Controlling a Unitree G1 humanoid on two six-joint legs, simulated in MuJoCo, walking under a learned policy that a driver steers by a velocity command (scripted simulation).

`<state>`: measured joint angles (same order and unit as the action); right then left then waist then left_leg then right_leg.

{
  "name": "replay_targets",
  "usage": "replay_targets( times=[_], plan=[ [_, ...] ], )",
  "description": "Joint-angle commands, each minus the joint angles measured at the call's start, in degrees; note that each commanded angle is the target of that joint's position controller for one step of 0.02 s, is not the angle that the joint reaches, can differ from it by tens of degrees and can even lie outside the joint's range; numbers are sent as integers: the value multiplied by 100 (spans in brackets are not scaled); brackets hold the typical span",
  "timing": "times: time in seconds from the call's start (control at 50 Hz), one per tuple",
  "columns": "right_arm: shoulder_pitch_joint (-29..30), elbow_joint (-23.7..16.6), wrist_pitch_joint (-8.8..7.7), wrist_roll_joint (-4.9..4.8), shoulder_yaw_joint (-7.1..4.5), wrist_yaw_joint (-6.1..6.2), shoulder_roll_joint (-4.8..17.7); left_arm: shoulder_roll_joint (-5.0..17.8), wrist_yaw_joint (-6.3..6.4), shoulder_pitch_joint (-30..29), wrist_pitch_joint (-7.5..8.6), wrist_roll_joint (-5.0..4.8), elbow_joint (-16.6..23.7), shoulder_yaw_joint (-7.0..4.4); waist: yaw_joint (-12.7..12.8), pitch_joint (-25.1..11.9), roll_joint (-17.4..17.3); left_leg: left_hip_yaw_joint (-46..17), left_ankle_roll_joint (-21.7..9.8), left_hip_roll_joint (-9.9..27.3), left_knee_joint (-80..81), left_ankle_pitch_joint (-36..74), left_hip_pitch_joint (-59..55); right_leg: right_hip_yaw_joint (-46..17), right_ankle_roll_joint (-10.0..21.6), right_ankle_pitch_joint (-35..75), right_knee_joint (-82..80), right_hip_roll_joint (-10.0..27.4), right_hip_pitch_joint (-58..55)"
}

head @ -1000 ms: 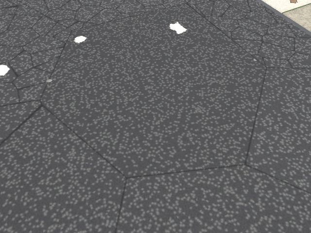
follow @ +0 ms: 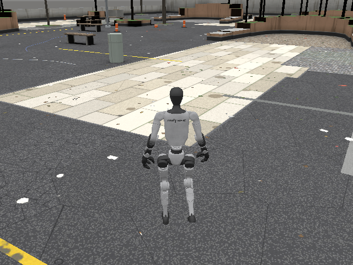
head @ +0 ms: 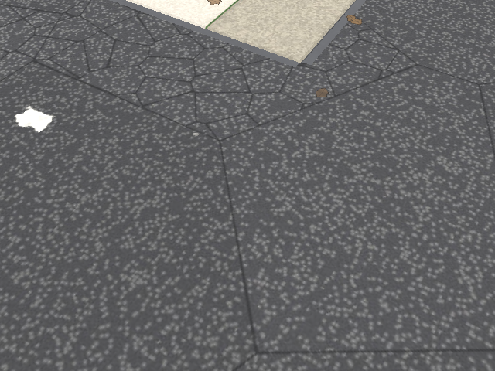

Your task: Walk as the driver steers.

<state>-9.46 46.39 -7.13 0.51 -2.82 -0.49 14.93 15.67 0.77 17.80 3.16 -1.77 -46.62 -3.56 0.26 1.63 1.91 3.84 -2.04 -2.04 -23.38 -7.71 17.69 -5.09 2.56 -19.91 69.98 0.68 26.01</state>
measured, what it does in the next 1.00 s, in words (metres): walks ahead: right foot, then left foot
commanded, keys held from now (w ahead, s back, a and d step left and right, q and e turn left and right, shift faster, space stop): w+e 0.18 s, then w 0.16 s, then w+q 0.36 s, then q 0.30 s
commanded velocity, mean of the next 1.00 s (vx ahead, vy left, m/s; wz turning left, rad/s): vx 0.43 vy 0.00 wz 0.02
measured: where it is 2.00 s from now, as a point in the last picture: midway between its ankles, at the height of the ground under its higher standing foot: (300, 327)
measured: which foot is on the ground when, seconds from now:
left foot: down 0.00-0.38, up 0.40-0.90, down 0.92-1.00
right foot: up 0.00-0.36, down 0.38-0.92, up 0.94-1.00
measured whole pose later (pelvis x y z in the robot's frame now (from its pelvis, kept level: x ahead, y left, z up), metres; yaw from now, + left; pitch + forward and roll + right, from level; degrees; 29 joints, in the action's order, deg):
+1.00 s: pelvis +0.50 -0.08 -0.02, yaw +6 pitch +3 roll -1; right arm -6.1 40.4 -2.3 0.2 -3.9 -2.4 16.2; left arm 15.9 1.3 11.9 3.6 -0.3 -44.3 -3.3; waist 0.2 4.2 -0.2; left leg 1.4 -5.9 -4.2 -34.0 -7.5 29.5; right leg 0.2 -2.7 -31.6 71.9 0.1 20.4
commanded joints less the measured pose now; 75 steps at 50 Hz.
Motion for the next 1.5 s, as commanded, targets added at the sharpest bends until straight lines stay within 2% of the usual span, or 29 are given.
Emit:
replay_targets(
  times=[0.02,0.18,0.28,0.32,0.36,0.38,0.4,0.42,0.44,0.48,0.58,0.7,0.78,0.84,0.9,0.92,0.94,0.96,0.98,1.0,1.04,1.14,1.26,1.38,1.4,1.42,1.44,1.46,1.5],
  plan=[
    [-157,-133,-94,-4,-135,-20,487,170,-33,188,-31,-23,456,-71,8,-250,-599,-1452,-962,1639,1466,282,-902,-167,-27,353,-20,685,1022],
    [-395,64,-4,-40,-261,26,941,139,-206,-1021,13,41,1072,5,-269,50,-417,23,-864,1570,1541,1279,-1247,183,-91,2149,-2112,701,1496],
    [-935,313,152,-195,-278,-1,1140,110,-346,-1783,33,35,1470,64,-491,313,-448,131,-773,1824,1355,1140,-1808,560,117,1614,-3188,439,1255],
    [-924,369,234,-240,-298,8,1256,276,-369,-1693,40,64,1540,1,-290,214,-594,204,-689,1934,903,2212,-2102,756,306,1017,-3461,209,878],
    [-854,407,313,-239,-245,42,1223,685,-328,-341,48,100,1170,-248,519,-594,-602,557,-452,1637,-826,3828,-1732,1069,587,1302,-4000,-291,-1216],
    [-887,306,289,-135,-118,55,967,1150,-228,703,19,125,937,-430,950,-1290,-169,622,-208,1365,-2496,2575,-409,140,863,1610,-3820,386,-3098],
    [-1550,148,164,-52,143,-32,140,1786,-172,888,31,185,892,-496,420,-2048,1362,293,136,297,-4715,-2139,1872,-2897,1822,905,-4423,2140,-4838],
    [-1206,278,8,-281,9,-73,732,1254,-182,1120,93,198,938,-367,810,-2554,711,-980,52,214,-5524,-2613,2281,-3786,1895,874,-5052,2388,-4802],
    [-686,64,-23,-466,-87,-82,953,1012,-203,803,144,230,867,-273,728,-1614,545,-984,-16,458,-5610,-2171,2734,-2650,1560,1444,-5044,2183,-4169],
    [-390,41,41,-262,-92,-19,819,602,-237,-22,194,188,887,-163,283,-823,171,-885,12,928,-4867,-1277,2348,-1239,1168,2164,-5257,1672,-2704],
    [-714,159,415,-256,-122,8,445,436,-192,-321,437,265,648,-174,-157,-305,130,-1077,137,1009,-4282,-278,1922,75,1008,2571,-6101,1389,-1751],
    [106,-118,395,-178,-104,-85,290,566,-23,-142,400,263,364,-213,75,134,114,-940,155,815,-2523,1261,2372,1067,717,2494,-6316,1248,-2101],
    [812,-525,360,-59,-23,-247,118,737,107,-17,248,200,210,-246,295,358,84,-245,75,642,-1547,1329,2124,1594,571,4039,-5764,1317,-2343],
    [644,-725,380,-75,-108,-359,305,939,186,-109,80,92,215,-297,127,22,324,67,-125,344,-1327,556,1733,1655,441,5347,-4966,1435,-2804],
    [-882,-473,366,-97,-421,-297,936,1010,238,-453,-43,5,357,-309,-707,-848,207,167,-558,-201,-439,877,-244,1758,18,5515,-2587,1052,-2490],
    [-1168,-476,392,-58,-554,-138,1471,665,198,-204,22,196,473,-185,-676,-1310,-729,-1079,-920,700,-583,3300,-1742,1722,-357,2568,-824,610,-1119],
    [-783,-750,414,84,-552,-71,1841,154,101,537,119,390,581,-23,19,-2123,-1774,-3724,-2262,2214,-836,5875,-3356,959,-748,-2132,1385,-547,780],
    [-887,-906,436,74,-487,-136,1564,620,-9,472,217,223,548,-71,-392,-3130,-1029,-4120,-2517,2391,-308,4728,-3465,-304,-635,-1953,1797,-375,963],
    [-516,-1013,445,-5,-425,-148,1244,794,-16,-155,203,43,731,-111,-401,-2421,-608,-3445,-2196,2066,-117,3461,-2903,-248,-517,-1442,1576,-140,1269],
    [-179,-1016,468,-148,-362,-129,984,734,56,-442,138,107,764,-110,-220,-1513,-94,-2874,-1822,1713,74,2678,-1968,-98,-514,-987,1005,86,1447],
    [106,-1101,529,-138,-292,-69,784,792,177,-469,-70,223,774,-168,75,-966,-213,-2472,-1531,1332,396,1990,-636,-79,-516,-579,253,276,878],
    [28,-1172,600,-51,-402,81,1078,492,275,-439,-201,284,818,-89,124,-1142,-573,-2211,-1374,1026,350,2306,-190,19,-716,-116,-983,58,580],
    [126,-1355,831,-100,-401,245,1081,499,241,-993,-223,215,990,-88,-94,-917,-982,-2764,-1021,789,472,-536,-38,-138,-745,394,-2161,-88,511],
    [82,-1378,922,-78,-266,209,853,456,55,-689,-32,176,936,-93,-4,-982,-1119,-2967,-865,830,-193,641,-282,172,-447,679,-4050,-138,-719],
    [-35,-1354,930,-99,-225,214,742,530,26,-607,-9,222,925,-119,42,-920,-984,-2864,-653,637,-385,402,-74,66,-308,1233,-4652,55,-1224],
    [-247,-1375,910,-29,-147,208,502,899,39,-598,-14,359,1014,-180,-115,-938,-144,-2366,-302,199,-1153,-690,396,-839,46,1905,-4944,1044,-1698],
    [-396,-1479,844,-69,-176,179,535,1238,48,-792,-73,469,956,-262,-446,-633,1373,-1351,25,-616,-1835,-2210,1183,-1830,915,3117,-5058,1838,-1688],
    [-126,-1479,769,8,-293,179,978,877,50,-728,-64,473,1023,-205,-85,-737,1249,-1325,296,-366,-2930,-2760,1278,-2307,1427,3094,-5174,2225,-1479],
    [-104,-1278,831,-74,-390,196,1038,797,71,-867,-70,311,1050,-185,-86,-625,512,-1336,502,-313,-3973,-2394,1428,-1601,1136,2993,-4971,1692,-1545]
  ],
)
